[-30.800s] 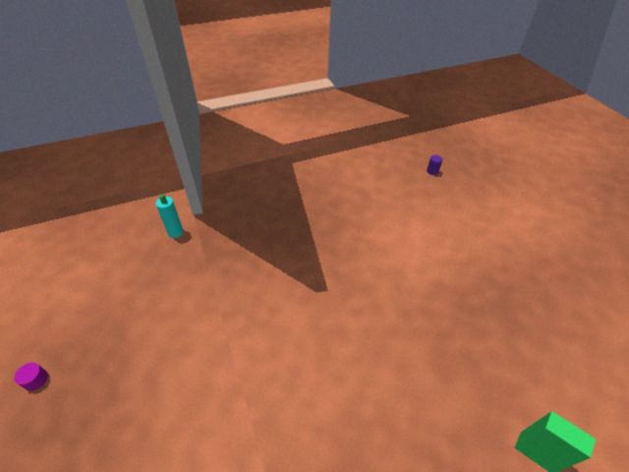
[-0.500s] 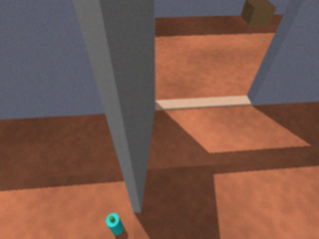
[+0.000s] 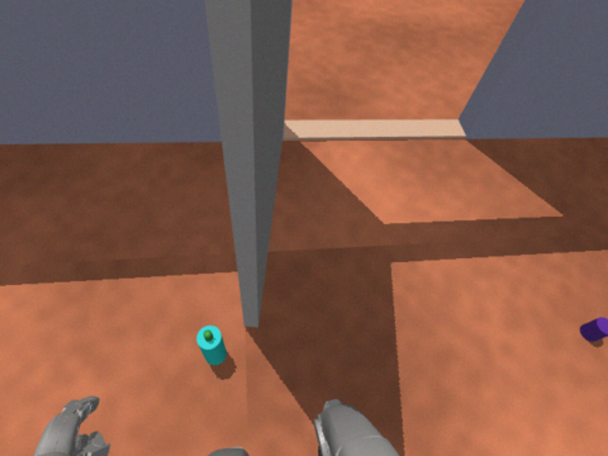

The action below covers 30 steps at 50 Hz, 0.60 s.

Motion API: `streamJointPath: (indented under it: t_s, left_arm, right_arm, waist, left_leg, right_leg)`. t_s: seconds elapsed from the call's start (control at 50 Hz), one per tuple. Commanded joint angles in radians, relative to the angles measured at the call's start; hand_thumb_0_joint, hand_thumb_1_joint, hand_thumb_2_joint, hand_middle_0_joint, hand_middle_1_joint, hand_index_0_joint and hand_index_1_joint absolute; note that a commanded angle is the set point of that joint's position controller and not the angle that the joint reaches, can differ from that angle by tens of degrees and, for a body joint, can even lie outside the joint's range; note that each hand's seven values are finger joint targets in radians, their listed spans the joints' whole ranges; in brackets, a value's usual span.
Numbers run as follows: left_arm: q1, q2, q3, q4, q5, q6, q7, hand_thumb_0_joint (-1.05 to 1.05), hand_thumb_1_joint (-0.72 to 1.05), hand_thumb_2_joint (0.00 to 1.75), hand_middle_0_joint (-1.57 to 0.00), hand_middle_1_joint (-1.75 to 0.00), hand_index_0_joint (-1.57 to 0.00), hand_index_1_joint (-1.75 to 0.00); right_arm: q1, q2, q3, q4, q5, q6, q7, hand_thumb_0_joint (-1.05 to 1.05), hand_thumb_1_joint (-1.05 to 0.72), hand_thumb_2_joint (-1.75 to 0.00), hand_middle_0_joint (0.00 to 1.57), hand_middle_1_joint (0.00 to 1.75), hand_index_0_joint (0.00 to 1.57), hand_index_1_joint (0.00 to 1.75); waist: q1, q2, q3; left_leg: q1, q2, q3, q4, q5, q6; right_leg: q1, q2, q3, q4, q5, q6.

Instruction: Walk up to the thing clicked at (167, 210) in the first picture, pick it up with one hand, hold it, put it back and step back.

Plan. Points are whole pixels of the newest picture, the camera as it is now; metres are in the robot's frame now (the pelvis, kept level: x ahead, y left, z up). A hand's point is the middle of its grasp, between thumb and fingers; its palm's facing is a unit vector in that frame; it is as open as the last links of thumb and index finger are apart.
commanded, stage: step back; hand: left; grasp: from the side
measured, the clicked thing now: (211, 344) +0.43 +0.19 -0.64
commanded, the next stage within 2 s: none
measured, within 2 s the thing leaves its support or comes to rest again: neither
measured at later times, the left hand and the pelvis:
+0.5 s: hand out of the picture +0.05 +0.25 -0.13, palm faces -0.07 -0.92 -0.38, open 7.4 cm; pelvis -0.10 +0.00 +0.01, yaw -3 degrees
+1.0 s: hand out of the picture -0.16 +0.26 -0.15, palm faces -0.12 -0.91 -0.39, open 7.4 cm; pelvis -0.26 -0.01 -0.01, yaw -8 degrees
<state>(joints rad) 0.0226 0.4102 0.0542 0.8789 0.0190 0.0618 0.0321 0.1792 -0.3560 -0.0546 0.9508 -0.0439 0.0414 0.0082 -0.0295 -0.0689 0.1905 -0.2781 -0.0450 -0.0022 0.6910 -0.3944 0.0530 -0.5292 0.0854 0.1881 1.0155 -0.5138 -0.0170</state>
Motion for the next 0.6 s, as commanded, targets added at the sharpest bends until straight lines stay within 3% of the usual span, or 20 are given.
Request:
streamJointPath:
  t_s: [0.0,0.04,0.08,0.12,0.14,0.16,0.2,0.24,0.26,0.28,0.3,0.32,0.34,0.36,0.4,0.48,0.52,0.54,0.56,0.58]
  left_arm:
    - [0.090,0.173,0.056,-0.060,-0.007,-0.021,0.012,0.00,0.90,0.90,-0.20,-0.30,-0.20,-0.30]
    - [0.074,0.165,0.058,-0.079,0.000,-0.028,0.007,0.00,0.90,0.90,-0.20,-0.30,-0.20,-0.30]
    - [0.047,0.155,0.058,-0.107,0.001,-0.031,0.001,0.00,0.90,0.90,-0.20,-0.30,-0.20,-0.30]
    - [0.060,0.147,0.061,-0.118,0.002,-0.033,-0.001,0.00,0.90,0.90,-0.20,-0.30,-0.20,-0.30]
    - [0.056,0.145,0.060,-0.125,0.003,-0.036,-0.003,0.00,0.90,0.90,-0.20,-0.30,-0.20,-0.30]
    - [0.078,0.137,0.062,-0.121,0.003,-0.038,-0.005,0.00,0.90,0.90,-0.20,-0.30,-0.20,-0.30]
    - [0.128,0.124,0.063,-0.105,0.005,-0.044,-0.009,0.00,0.90,0.90,-0.20,-0.30,-0.20,-0.30]
    - [0.191,0.115,0.065,-0.076,0.012,-0.051,-0.009,0.00,0.90,0.90,-0.20,-0.30,-0.20,-0.30]
    - [0.193,0.169,0.077,-0.083,0.022,-0.061,-0.006,0.00,0.90,0.90,-0.20,-0.30,-0.20,-0.30]
    - [0.158,0.245,0.094,-0.100,0.012,-0.057,-0.010,0.00,0.90,0.90,-0.20,-0.30,-0.20,-0.30]
    - [0.112,0.280,0.097,-0.125,0.012,-0.058,-0.010,0.00,0.90,0.90,-0.20,-0.30,-0.20,-0.30]
    - [0.096,0.256,0.096,-0.146,0.010,-0.062,-0.011,0.00,0.90,0.90,-0.20,-0.30,-0.20,-0.30]
    - [0.072,0.217,0.086,-0.152,-0.007,-0.059,-0.005,0.00,0.90,0.90,-0.20,-0.30,-0.20,-0.30]
    - [0.063,0.201,0.081,-0.156,-0.001,-0.056,-0.002,0.00,0.90,0.90,-0.20,-0.30,-0.20,-0.30]
    - [0.054,0.188,0.081,-0.173,0.011,-0.050,0.001,0.00,0.90,0.90,-0.20,-0.30,-0.20,-0.30]
    - [0.102,0.182,0.077,-0.193,0.020,-0.037,0.001,0.00,0.90,0.90,-0.20,-0.30,-0.20,-0.30]
    - [0.097,0.202,0.072,-0.196,0.009,-0.025,-0.007,0.00,0.90,0.90,-0.20,-0.30,-0.20,-0.30]
    - [0.083,0.200,0.070,-0.206,-0.001,-0.018,-0.012,0.00,0.90,0.90,-0.20,-0.30,-0.20,-0.30]
    - [0.112,0.164,0.059,-0.207,-0.003,-0.010,-0.015,0.00,0.90,0.90,-0.20,-0.30,-0.20,-0.30]
    - [0.144,0.121,0.051,-0.211,-0.006,-0.010,-0.017,0.00,0.90,0.90,-0.20,-0.30,-0.20,-0.30]
  right_arm:
    - [-0.077,-0.270,-0.070,-0.120,0.012,-0.043,-0.049,0.00,-0.90,-0.90,0.20,0.30,0.20,0.30]
    - [-0.022,-0.249,-0.069,-0.120,0.015,-0.042,-0.052,0.00,-0.90,-0.90,0.20,0.30,0.20,0.30]
    - [0.029,-0.250,-0.072,-0.115,0.019,-0.042,-0.055,0.00,-0.90,-0.90,0.20,0.30,0.20,0.30]
    - [0.044,-0.265,-0.076,-0.122,0.022,-0.041,-0.055,0.00,-0.90,-0.90,0.20,0.30,0.20,0.30]
    - [0.058,-0.266,-0.076,-0.128,0.022,-0.041,-0.055,0.00,-0.90,-0.90,0.20,0.30,0.20,0.30]
    - [0.039,-0.270,-0.074,-0.135,0.024,-0.039,-0.054,0.00,-0.90,-0.90,0.20,0.30,0.20,0.30]
    - [0.008,-0.275,-0.070,-0.146,0.029,-0.034,-0.049,0.00,-0.90,-0.90,0.20,0.30,0.20,0.30]
    - [-0.035,-0.270,-0.064,-0.151,0.036,-0.026,-0.043,0.00,-0.90,-0.90,0.20,0.30,0.20,0.30]
    - [-0.031,-0.240,-0.052,-0.155,0.046,-0.026,-0.040,0.00,-0.90,-0.90,0.20,0.30,0.20,0.30]
    - [-0.051,-0.207,-0.045,-0.169,0.055,-0.025,-0.037,0.00,-0.90,-0.90,0.20,0.30,0.20,0.30]
    - [-0.060,-0.206,-0.050,-0.160,0.047,-0.013,-0.047,0.00,-0.90,-0.90,0.20,0.30,0.20,0.30]
    - [-0.027,-0.233,-0.057,-0.144,0.043,-0.007,-0.047,0.00,-0.90,-0.90,0.20,0.30,0.20,0.30]
    - [-0.006,-0.232,-0.050,-0.135,0.050,-0.008,-0.045,0.00,-0.90,-0.90,0.20,0.30,0.20,0.30]
    - [0.002,-0.226,-0.048,-0.127,0.052,-0.012,-0.045,0.00,-0.90,-0.90,0.20,0.30,0.20,0.30]
    - [0.039,-0.226,-0.042,-0.123,0.048,-0.019,-0.048,0.00,-0.90,-0.90,0.20,0.30,0.20,0.30]
    - [0.040,-0.208,-0.036,-0.141,0.037,-0.028,-0.045,0.00,-0.90,-0.90,0.20,0.30,0.20,0.30]
    - [0.064,-0.199,-0.046,-0.126,0.024,-0.038,-0.037,0.00,-0.90,-0.90,0.20,0.30,0.20,0.30]
    - [0.099,-0.191,-0.048,-0.116,0.019,-0.043,-0.036,0.00,-0.90,-0.90,0.20,0.30,0.20,0.30]
    - [0.072,-0.224,-0.060,-0.129,0.007,-0.050,-0.036,0.00,-0.90,-0.90,0.20,0.30,0.20,0.30]
    - [0.042,-0.327,-0.083,-0.146,-0.009,-0.054,-0.033,0.00,-0.90,-0.90,0.20,0.30,0.20,0.30]
  waist:
    - [0.049,0.233,-0.220]
    - [0.019,0.190,-0.221]
    - [-0.011,0.180,-0.211]
    - [-0.017,0.185,-0.239]
    - [-0.025,0.185,-0.254]
    - [-0.012,0.197,-0.264]
    - [0.011,0.204,-0.285]
    - [0.048,0.170,-0.279]
    - [0.038,0.074,-0.296]
    - [0.045,-0.114,-0.260]
    - [0.060,-0.221,-0.212]
    - [0.046,-0.132,-0.192]
    - [0.030,-0.048,-0.189]
    - [0.028,-0.043,-0.185]
    - [0.028,-0.061,-0.197]
    - [0.053,-0.119,-0.241]
    - [0.033,-0.117,-0.248]
    - [0.007,-0.085,-0.255]
    - [0.028,0.001,-0.245]
    - [0.039,0.249,-0.245]
  left_leg:
    - [0.207,0.272,-0.252,-0.194,0.754,0.123]
    - [0.254,0.271,-0.240,-0.182,0.780,0.140]
    - [0.296,0.272,-0.242,-0.178,0.791,0.132]
    - [0.347,0.302,-0.260,-0.157,0.803,0.165]
    - [0.352,0.294,-0.253,-0.144,0.803,0.160]
    - [0.321,0.298,-0.246,-0.134,0.775,0.167]
    - [0.257,0.279,-0.216,-0.100,0.730,0.142]
    - [0.122,0.246,-0.182,-0.059,0.603,0.089]
    - [0.002,0.196,-0.158,-0.013,0.447,0.042]
    - [-0.116,0.027,-0.077,0.151,0.186,-0.022]
    - [-0.124,-0.040,-0.064,0.359,-0.223,-0.046]
    - [-0.122,-0.036,-0.142,0.483,-0.253,-0.059]
    - [-0.138,-0.050,-0.171,0.511,-0.204,-0.056]
    - [-0.158,-0.067,-0.159,0.510,-0.178,-0.054]
    - [-0.163,-0.070,-0.130,0.477,-0.140,-0.068]
    - [-0.135,0.003,-0.047,0.108,-0.131,-0.067]
    - [-0.012,0.009,0.008,-0.122,0.018,-0.054]
    - [0.052,0.003,0.031,-0.279,0.186,-0.052]
    - [0.115,0.089,-0.124,-0.300,0.243,-0.025]
    - [0.205,0.329,-0.439,-0.354,0.350,0.069]
  right_leg:
    - [-0.050,0.014,0.018,0.185,0.043,0.004]
    - [-0.037,0.011,-0.005,0.130,0.031,0.025]
    - [-0.036,0.004,-0.026,0.031,0.025,0.030]
    - [-0.018,-0.017,-0.047,-0.058,0.017,0.028]
    - [0.006,-0.028,-0.067,-0.121,0.018,0.023]
    - [0.057,-0.044,-0.088,-0.187,0.035,0.017]
    - [0.174,-0.055,-0.133,-0.365,0.101,-0.005]
    - [0.340,-0.057,-0.145,-0.576,0.349,-0.027]
    - [0.439,-0.135,-0.017,-0.555,0.544,-0.053]
    - [0.409,-0.290,0.202,-0.571,0.672,-0.188]
    - [0.279,-0.468,0.371,-0.635,0.722,-0.327]
    - [0.243,-0.461,0.345,-0.624,0.719,-0.327]
    - [0.260,-0.386,0.220,-0.594,0.751,-0.289]
    - [0.279,-0.334,0.149,-0.571,0.784,-0.252]
    - [0.325,-0.283,0.069,-0.535,0.799,-0.217]
    - [0.460,-0.281,0.049,-0.488,0.772,-0.193]
    - [0.399,-0.253,0.026,-0.420,0.695,-0.162]
    - [0.371,-0.234,0.016,-0.374,0.628,-0.126]
    - [0.241,-0.180,0.010,-0.331,0.456,-0.075]
    - [0.021,-0.024,-0.066,-0.135,0.089,-0.021]
